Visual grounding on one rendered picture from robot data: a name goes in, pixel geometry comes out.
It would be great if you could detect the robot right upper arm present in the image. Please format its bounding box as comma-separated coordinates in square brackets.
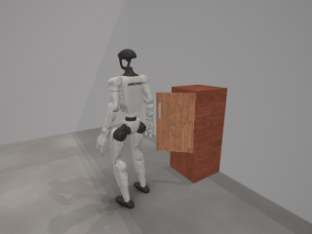
[139, 75, 153, 105]

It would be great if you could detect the robot left upper arm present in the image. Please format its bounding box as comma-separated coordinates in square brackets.
[108, 76, 122, 112]

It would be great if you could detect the cupboard door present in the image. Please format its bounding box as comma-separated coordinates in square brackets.
[156, 92, 196, 153]

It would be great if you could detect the robot left forearm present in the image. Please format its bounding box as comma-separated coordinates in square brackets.
[101, 103, 116, 137]

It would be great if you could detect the robot right thigh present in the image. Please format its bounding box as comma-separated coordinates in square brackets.
[131, 122, 146, 162]

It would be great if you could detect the robot right forearm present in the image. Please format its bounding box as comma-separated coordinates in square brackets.
[145, 101, 154, 123]

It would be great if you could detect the right robot hand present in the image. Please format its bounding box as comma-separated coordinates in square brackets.
[145, 122, 154, 137]

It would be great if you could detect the handle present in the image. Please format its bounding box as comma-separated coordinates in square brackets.
[158, 102, 162, 119]

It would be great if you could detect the left robot hand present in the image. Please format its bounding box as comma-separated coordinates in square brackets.
[96, 135, 109, 156]

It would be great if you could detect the robot right foot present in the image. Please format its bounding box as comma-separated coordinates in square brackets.
[134, 181, 149, 194]

